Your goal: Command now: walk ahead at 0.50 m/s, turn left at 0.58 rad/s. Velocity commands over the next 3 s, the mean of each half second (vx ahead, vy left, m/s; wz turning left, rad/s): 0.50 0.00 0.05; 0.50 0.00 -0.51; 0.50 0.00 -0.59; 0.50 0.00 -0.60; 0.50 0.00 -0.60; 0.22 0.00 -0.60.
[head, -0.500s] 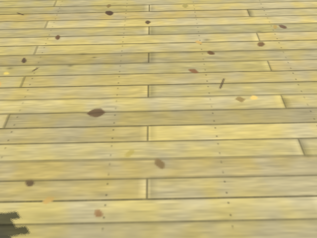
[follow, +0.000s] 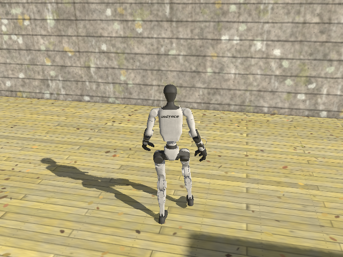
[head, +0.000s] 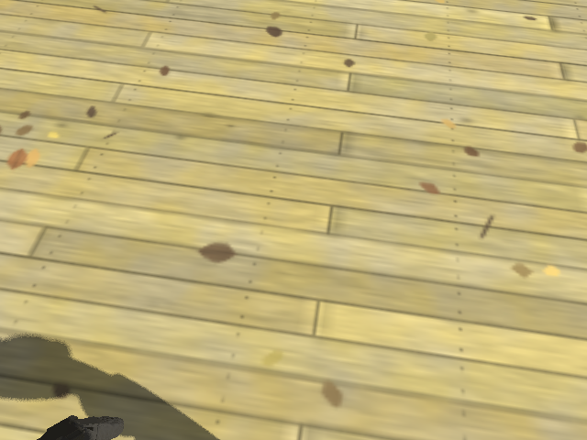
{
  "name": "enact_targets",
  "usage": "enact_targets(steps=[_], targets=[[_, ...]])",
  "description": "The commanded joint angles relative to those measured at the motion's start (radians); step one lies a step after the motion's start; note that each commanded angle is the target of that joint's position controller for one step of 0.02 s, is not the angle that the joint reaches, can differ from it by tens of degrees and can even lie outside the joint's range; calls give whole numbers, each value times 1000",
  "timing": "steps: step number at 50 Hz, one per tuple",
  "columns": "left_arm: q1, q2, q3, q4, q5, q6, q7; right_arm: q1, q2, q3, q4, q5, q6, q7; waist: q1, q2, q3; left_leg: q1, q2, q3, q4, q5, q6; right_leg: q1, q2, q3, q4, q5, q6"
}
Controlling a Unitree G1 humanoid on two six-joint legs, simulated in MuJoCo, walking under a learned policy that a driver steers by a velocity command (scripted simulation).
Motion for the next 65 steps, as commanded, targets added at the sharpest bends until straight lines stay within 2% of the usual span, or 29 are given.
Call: enact_targets(steps=[1, 4, 6, 7, 8, 9, 10, 12, 15, 20, 25, 28, 29, 30, 31, 32, 33, 36, 49, 52, 53, 54, 55, 56, 57, 58, 59, 61, 65], targets=[[-86, 85, 21, -83, -14, -22, -11, 21, -170, -49, -47, 10, -6, -11, -4, 124, -42, -80, 217, -191, -66, 119, 138, 175, 66, -32, -111, 68, -6], [-40, 124, 41, -78, -19, -34, -17, 12, -162, -50, -47, 6, 0, -15, 36, 160, -48, -17, 249, -282, 26, 95, 110, 242, 66, -17, -154, -49, -49], [131, 154, 60, -31, -1, -44, -13, 19, -91, -26, -45, -7, -1, -11, 110, 146, -137, -21, 190, -211, 205, 175, 62, 465, 27, -31, -189, -56, -113], [262, 201, 68, -18, 12, -44, -9, 56, -34, -3, -56, -25, -3, -9, 144, 12, -269, -125, 119, -118, 492, 4, 22, 690, -135, 157, -189, -102, -177], [337, 283, 93, 39, 14, -31, -23, 199, -5, 5, -68, 13, -15, -9, 78, -361, -315, -476, -7, -14, 797, -344, -43, 918, -296, 662, -333, -375, -351], [315, 180, 69, 21, -18, -30, -31, 165, -103, -8, -44, 16, -19, -11, 109, -214, -235, -596, 51, -69, 905, -330, -50, 894, -288, 737, -387, -583, -348], [261, 129, 53, 11, -22, -23, -28, 40, -145, -19, -61, 9, -22, -7, 125, -115, -121, -629, 99, -34, 913, -232, -47, 795, -247, 579, -388, -538, -313], [201, 113, 43, 0, -8, -8, -27, -89, -125, -17, -93, -24, -38, -9, 112, -16, -34, -595, 154, 20, 814, -119, -50, 628, -165, 404, -398, -277, -305], [210, 93, 34, 8, -13, -6, -18, -87, -75, -9, -103, -29, -49, -1, 77, -78, -62, -494, 172, 48, 651, -93, -71, 566, -100, 298, -424, -70, -311], [249, 158, 56, 34, -30, 14, 8, -231, -27, 16, -127, -22, -59, 10, 111, -68, -36, -363, 131, 84, 303, 100, -115, 449, -65, 199, -449, -39, -303], [317, 158, 59, 57, -39, 37, 16, -322, -66, 3, -147, -5, -76, 21, 128, -70, -30, -231, 95, 59, 142, 202, -113, 444, -75, 259, -392, -121, -270], [298, 131, 56, 48, -37, 45, 19, -219, -101, -21, -121, -7, -83, 13, 53, -77, -61, -21, 111, 67, 55, 170, -67, 403, -36, 279, -279, -152, -219], [279, 89, 42, 33, -28, 41, 17, -110, -137, -36, -106, -17, -84, 3, -6, -46, -131, 149, 196, 0, 57, 130, -25, 331, 12, 232, -122, -169, -184], [302, 9, 18, 12, -5, 37, 17, 44, -202, -51, -85, -23, -76, -6, -46, 141, -261, 378, 396, -197, 53, 95, 33, 183, 104, 106, 200, -454, -135], [396, 24, 17, -25, -44, 26, 18, 75, -249, -64, -54, -28, -59, 6, 9, 414, -290, 475, 557, -611, -62, -205, 166, -93, 137, 27, 433, -620, -113], [358, 116, 40, 5, -55, 30, 24, 26, -157, -45, -65, -18, -60, 11, -6, 248, -166, 380, 513, -575, -104, -334, 151, -162, 68, 57, 544, -537, -99], [284, 140, 49, -2, -47, 36, 21, -11, -108, -31, -66, -14, -61, 11, -10, 180, -75, 291, 464, -414, -107, -241, 117, -173, 46, 43, 562, -448, -95], [239, 91, 50, -12, -34, 52, 10, -102, -61, -15, -50, -32, -64, 13, 46, 151, -7, 110, 366, -150, -165, 64, 89, -82, -23, 20, 502, -306, -74], [-60, 41, 22, -149, -31, 55, -53, -20, -182, -54, 64, 3, -48, -2, -7, 85, 49, 181, 384, 228, -191, 370, 62, -12, -7, -109, 11, -24, -110], [-12, 88, 46, -162, -24, 64, -57, -17, -226, -67, 70, 13, -28, -9, 49, 122, -16, 236, 387, 289, -7, 787, 30, 139, 76, -190, -19, -172, -170], [106, 124, 68, -136, -25, 68, -54, -25, -232, -68, 68, 16, -19, -13, 121, 116, -83, 208, 366, 318, 162, 897, 10, 303, 122, -214, -57, -167, -201], [279, 183, 103, -89, -29, 76, -39, -16, -209, -56, 62, 11, -18, -18, 204, 83, -172, 63, 329, 338, 398, 822, -25, 579, 143, -183, -94, -123, -241], [362, 285, 125, -72, -36, 83, -16, 37, -101, -20, 26, -35, -27, -14, 177, -142, -258, -300, 231, 341, 758, 132, -79, 910, -90, 199, -112, -128, -343], [337, 315, 116, -113, -35, 65, -23, 52, -68, 5, -19, -33, -61, -1, 134, -230, -433, -557, 64, 120, 1004, -382, -105, 1079, -271, 746, -300, -347, -516], [330, 224, 92, -108, -28, 51, -31, -67, -166, -20, -33, 7, -84, 11, 191, -89, -360, -660, 126, 20, 1031, -302, -88, 1032, -244, 660, -356, -388, -451], [295, 191, 81, -100, -25, 42, -30, -115, -164, -16, -51, 21, -97, 14, 169, -67, -221, -678, 163, 42, 967, -211, -69, 893, -204, 515, -362, -337, -411], [226, 168, 72, -105, -24, 38, -28, -117, -150, -14, -38, 1, -101, 5, 119, 20, -144, -620, 204, 44, 878, -140, -71, 738, -157, 408, -364, -237, -376], [145, 130, 58, -129, -7, 36, -22, -89, -158, -24, -26, -26, -83, 1, 52, -15, -94, -491, 237, 39, 778, -67, -86, 549, -101, 301, -400, -59, -358], [168, 150, 64, -101, -14, 27, -1, -132, -109, -13, -37, -39, -54, -3, 48, -9, -58, -468, 213, 68, 615, 52, -142, 423, -59, 202, -434, 75, -368]])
